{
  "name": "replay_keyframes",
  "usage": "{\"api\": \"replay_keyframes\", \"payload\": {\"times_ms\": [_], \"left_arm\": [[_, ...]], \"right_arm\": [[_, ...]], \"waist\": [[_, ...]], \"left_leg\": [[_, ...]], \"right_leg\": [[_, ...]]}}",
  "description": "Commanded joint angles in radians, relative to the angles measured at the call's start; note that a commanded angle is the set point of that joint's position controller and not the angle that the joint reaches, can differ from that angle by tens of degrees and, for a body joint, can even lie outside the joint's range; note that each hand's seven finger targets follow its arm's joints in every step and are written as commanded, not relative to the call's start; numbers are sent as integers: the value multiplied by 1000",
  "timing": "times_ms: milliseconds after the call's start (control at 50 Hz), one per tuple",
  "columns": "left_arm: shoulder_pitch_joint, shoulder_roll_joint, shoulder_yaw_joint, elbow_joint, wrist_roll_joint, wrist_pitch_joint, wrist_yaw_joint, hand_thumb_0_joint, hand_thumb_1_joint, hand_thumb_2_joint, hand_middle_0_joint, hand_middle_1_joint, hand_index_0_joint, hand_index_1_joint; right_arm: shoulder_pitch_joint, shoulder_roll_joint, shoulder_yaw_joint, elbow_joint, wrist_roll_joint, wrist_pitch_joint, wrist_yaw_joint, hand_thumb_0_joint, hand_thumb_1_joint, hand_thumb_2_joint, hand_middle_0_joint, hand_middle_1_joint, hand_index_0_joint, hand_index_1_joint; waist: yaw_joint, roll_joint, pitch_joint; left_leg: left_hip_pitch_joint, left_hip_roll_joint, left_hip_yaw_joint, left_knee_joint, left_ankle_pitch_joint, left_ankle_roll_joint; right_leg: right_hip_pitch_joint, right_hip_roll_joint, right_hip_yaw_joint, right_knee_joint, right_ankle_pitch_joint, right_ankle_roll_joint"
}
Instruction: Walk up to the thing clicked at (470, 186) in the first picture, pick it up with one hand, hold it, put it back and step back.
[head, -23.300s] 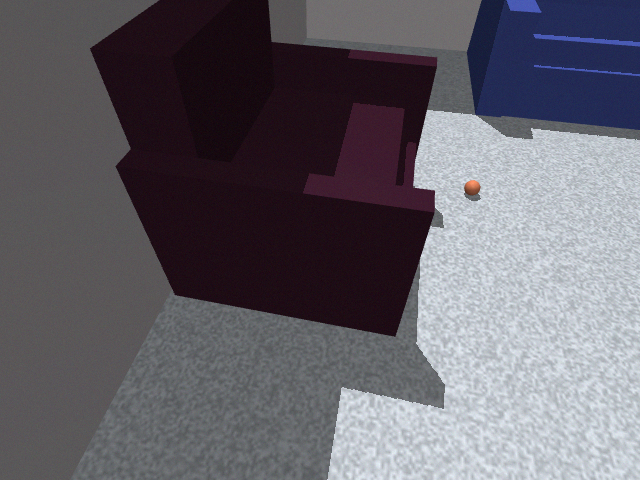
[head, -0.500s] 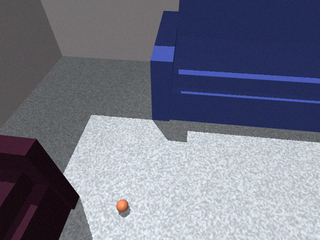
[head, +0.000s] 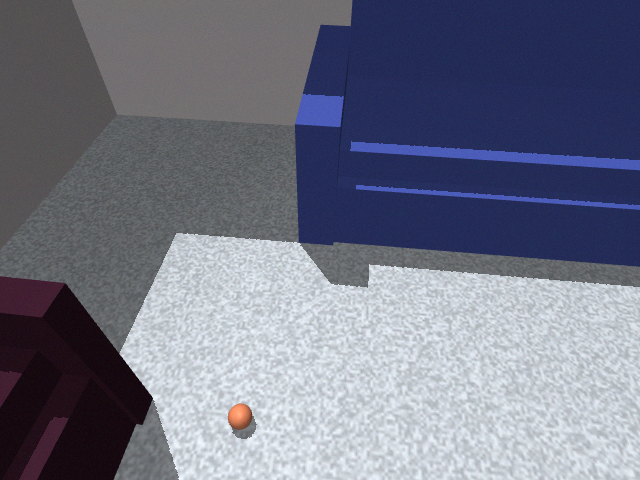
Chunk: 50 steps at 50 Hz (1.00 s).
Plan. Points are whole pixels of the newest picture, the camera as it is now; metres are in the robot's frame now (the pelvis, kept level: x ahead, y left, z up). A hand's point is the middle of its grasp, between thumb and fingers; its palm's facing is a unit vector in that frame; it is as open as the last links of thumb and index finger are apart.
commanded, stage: stand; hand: left
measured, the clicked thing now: (240, 416) +0.48 +0.22 -0.75
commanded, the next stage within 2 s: none
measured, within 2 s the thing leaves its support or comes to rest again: neither
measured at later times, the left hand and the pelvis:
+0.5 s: hand out of the picture +0.08 +0.25 -0.16, palm faces -0.03 -0.94 -0.34, open 7.4 cm; pelvis +0.01 -0.01 +0.00, yaw +0 degrees
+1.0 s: hand out of the picture +0.09 +0.24 -0.16, palm faces -0.03 -0.94 -0.34, open 7.4 cm; pelvis +0.02 -0.01 +0.00, yaw +0 degrees
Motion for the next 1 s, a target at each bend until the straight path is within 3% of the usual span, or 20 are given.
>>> {"api": "replay_keyframes", "payload": {"times_ms": [0, 240, 340, 460, 760, 980], "left_arm": [[-37, 203, 37, -63, 7, -20, 17, 0, 900, 900, -200, -300, -200, -300], [-18, 219, 37, -76, 4, -20, 15, 0, 900, 900, -200, -300, -200, -300], [-11, 214, 37, -75, 5, -18, 13, 0, 900, 900, -200, -300, -200, -300], [-6, 215, 36, -80, 3, -20, 16, 0, 900, 900, -200, -300, -200, -300], [-7, 218, 38, -83, 5, -16, 16, 0, 900, 900, -200, -300, -200, -300], [-6, 218, 39, -90, 4, -16, 16, 0, 900, 900, -200, -300, -200, -300]], "right_arm": [[-54, -228, -43, -67, -6, -24, -15, 0, -900, -900, 200, 300, 200, 300], [-51, -216, -38, -74, -4, -30, -16, 0, -900, -900, 200, 300, 200, 300], [-45, -222, -35, -71, -1, -29, -16, 0, -900, -900, 200, 300, 200, 300], [-44, -225, -34, -73, -1, -30, -18, 0, -900, -900, 200, 300, 200, 300], [-38, -220, -31, -75, -1, -25, -19, 0, -900, -900, 200, 300, 200, 300], [-31, -224, -30, -78, -3, -28, -22, 0, -900, -900, 200, 300, 200, 300]], "waist": [[7, 0, -89], [6, 2, -100], [6, 1, -74], [8, -4, -104], [9, -1, -70], [12, 4, -92]], "left_leg": [[31, 118, -111, -77, 31, 20], [57, 120, -101, -71, 109, 15], [34, 115, -106, -89, 51, 13], [72, 122, -100, -62, 157, 17], [51, 117, -95, -74, 81, 13], [62, 121, -90, -64, 139, 10]], "right_leg": [[2, -94, 85, -64, 24, -38], [9, -96, 84, -54, 57, -43], [8, -94, 84, -60, 41, -43], [23, -98, 82, -55, 108, -40], [12, -95, 86, -70, 56, -45], [29, -97, 87, -60, 109, -45]]}}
